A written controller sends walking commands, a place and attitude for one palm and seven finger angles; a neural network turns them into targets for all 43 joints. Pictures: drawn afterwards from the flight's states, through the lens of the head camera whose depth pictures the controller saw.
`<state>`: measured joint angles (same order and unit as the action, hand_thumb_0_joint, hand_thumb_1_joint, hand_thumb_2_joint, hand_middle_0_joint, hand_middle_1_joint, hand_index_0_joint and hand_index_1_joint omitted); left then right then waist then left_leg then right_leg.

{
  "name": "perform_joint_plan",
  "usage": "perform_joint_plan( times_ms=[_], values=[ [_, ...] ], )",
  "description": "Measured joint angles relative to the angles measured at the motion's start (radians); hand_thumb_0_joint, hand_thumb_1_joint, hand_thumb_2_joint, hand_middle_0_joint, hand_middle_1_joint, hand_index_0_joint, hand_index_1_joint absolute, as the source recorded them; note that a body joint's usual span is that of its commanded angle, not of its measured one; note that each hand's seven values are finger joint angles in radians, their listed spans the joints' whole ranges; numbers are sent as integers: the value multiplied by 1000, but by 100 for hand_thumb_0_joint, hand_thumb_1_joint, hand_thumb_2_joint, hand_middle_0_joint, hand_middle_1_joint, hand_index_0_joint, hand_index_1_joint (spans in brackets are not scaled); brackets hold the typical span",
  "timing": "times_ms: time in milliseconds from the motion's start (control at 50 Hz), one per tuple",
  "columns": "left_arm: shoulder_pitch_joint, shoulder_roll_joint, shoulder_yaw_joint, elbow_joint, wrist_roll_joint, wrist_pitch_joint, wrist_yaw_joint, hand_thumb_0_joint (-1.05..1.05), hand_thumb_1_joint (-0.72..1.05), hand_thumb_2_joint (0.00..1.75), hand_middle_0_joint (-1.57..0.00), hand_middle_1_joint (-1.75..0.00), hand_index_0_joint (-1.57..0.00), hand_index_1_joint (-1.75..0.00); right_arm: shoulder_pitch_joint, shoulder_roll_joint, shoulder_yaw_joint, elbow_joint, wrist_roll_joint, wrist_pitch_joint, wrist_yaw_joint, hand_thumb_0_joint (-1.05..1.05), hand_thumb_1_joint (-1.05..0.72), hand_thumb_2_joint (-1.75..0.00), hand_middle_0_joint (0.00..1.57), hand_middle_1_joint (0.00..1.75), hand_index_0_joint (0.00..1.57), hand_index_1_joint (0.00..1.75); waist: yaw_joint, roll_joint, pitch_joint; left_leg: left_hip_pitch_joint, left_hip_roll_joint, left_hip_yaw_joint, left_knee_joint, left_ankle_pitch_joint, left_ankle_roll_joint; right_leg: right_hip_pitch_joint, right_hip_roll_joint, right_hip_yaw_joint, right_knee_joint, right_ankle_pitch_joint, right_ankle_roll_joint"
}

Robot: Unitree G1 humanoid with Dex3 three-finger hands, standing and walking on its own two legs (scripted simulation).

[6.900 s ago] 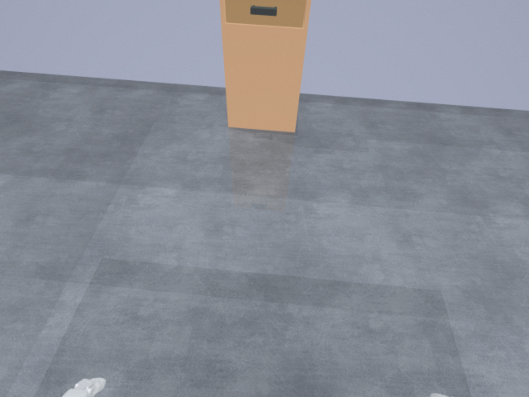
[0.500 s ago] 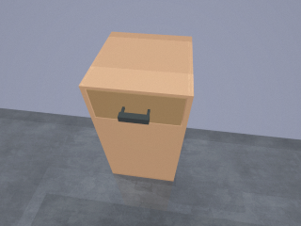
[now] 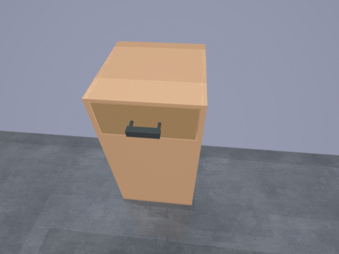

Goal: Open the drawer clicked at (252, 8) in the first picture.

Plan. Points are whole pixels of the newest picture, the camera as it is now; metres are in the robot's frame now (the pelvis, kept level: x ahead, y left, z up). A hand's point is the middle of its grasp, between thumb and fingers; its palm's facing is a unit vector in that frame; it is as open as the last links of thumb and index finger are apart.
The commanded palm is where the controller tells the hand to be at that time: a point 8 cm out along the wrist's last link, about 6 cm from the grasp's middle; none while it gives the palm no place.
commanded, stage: come to a stop and stand still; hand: left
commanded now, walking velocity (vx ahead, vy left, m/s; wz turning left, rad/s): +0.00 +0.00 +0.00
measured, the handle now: (144, 128) +0.54 +0.12 -0.06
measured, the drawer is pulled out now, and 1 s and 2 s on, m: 0.00 0.00 0.00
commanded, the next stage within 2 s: look again from close up in 0.94 s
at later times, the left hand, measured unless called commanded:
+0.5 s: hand out of the picture +0.02 +0.17 -0.16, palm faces +0.02 -0.98 -0.22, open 7.3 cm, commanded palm none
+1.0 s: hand out of the picture +0.02 +0.16 -0.17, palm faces +0.04 -0.98 -0.21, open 7.3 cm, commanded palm none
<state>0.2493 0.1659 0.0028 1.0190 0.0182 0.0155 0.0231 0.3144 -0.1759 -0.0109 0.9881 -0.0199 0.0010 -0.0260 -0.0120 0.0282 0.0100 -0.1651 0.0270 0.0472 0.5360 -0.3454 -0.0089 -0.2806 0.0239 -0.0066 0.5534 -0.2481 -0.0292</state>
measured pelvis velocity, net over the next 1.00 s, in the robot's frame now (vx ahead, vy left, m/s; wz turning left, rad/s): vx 0.02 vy -0.01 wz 0.02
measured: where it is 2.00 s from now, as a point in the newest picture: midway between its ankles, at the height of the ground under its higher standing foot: outside the picture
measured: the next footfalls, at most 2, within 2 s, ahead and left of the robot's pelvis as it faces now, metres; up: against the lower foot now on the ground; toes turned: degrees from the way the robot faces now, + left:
none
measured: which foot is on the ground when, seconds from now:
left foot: down 0.00-1.00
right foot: down 0.00-1.00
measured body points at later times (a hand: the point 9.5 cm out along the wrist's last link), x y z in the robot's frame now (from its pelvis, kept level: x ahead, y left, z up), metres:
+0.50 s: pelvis +0.01 -0.01 +0.01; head +0.03 -0.03 +0.45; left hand +0.02 +0.22 -0.15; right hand -0.02 -0.22 -0.16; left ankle -0.03 +0.12 -0.73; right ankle +0.03 -0.10 -0.73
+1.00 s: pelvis +0.02 -0.01 +0.01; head +0.04 -0.02 +0.46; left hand +0.02 +0.22 -0.15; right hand +0.01 -0.22 -0.16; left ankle -0.03 +0.12 -0.73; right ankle +0.03 -0.10 -0.73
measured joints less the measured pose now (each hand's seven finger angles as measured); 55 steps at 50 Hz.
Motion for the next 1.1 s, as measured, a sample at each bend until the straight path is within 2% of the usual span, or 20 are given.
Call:
perform_joint_plan(
  times_ms=[160,480,1100],
  values=[
    [9,-6,-10,16,-5,-12,-3,1,91,90,-20,-30,-20,-30,15,7,20,28,-1,-2,9,0,-91,-90,20,30,20,30,-4,15,5,15,-5,-2,-55,34,-5,7,-4,-1,-32,18,-6],
    [10,-15,-9,93,-8,-26,5,1,93,90,-20,-30,-20,-30,38,21,27,124,4,-13,-2,0,-91,-90,20,30,20,29,-2,-2,36,47,0,-17,-93,38,-16,38,0,-17,-57,10,-14],
    [18,-22,-3,111,-3,-28,9,1,93,90,-20,-30,-20,-30,4,48,24,137,5,-23,-12,0,-91,-90,20,30,20,29,12,-10,29,80,4,-21,-111,28,-18,69,4,-22,-68,-6,-15]
  ],
)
